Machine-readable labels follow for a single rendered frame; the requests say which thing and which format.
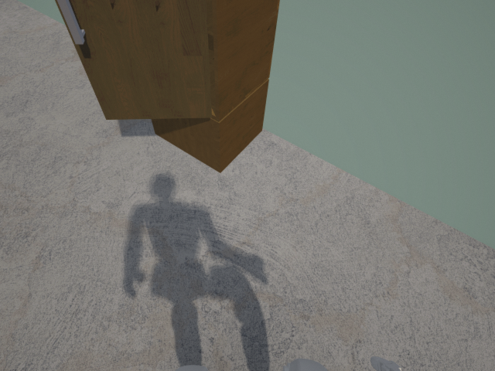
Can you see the cupboard door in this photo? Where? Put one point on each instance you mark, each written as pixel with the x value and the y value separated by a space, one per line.
pixel 146 59

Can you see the handle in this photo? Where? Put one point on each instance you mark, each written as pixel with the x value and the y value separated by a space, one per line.
pixel 76 32

